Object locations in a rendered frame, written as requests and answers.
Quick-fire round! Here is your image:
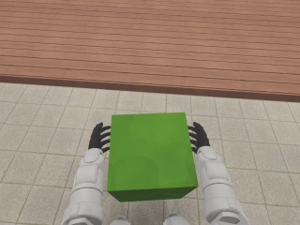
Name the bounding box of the carton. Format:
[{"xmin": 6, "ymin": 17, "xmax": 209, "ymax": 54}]
[{"xmin": 107, "ymin": 112, "xmax": 199, "ymax": 203}]

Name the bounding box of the robot right forearm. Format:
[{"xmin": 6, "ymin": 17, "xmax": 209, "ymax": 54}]
[{"xmin": 196, "ymin": 145, "xmax": 250, "ymax": 225}]

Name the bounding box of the robot left hand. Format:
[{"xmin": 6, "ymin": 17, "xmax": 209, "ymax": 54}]
[{"xmin": 88, "ymin": 122, "xmax": 111, "ymax": 154}]

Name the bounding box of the robot right hand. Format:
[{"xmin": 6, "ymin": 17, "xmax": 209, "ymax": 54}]
[{"xmin": 187, "ymin": 122, "xmax": 210, "ymax": 154}]

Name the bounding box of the robot right shin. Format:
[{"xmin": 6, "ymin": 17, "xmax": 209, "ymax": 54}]
[{"xmin": 168, "ymin": 212, "xmax": 178, "ymax": 218}]

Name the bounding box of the robot left forearm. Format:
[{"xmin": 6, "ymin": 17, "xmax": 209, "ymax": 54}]
[{"xmin": 60, "ymin": 148, "xmax": 107, "ymax": 225}]

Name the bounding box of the right robot thigh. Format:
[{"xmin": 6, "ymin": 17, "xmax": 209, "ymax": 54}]
[{"xmin": 163, "ymin": 216, "xmax": 189, "ymax": 225}]

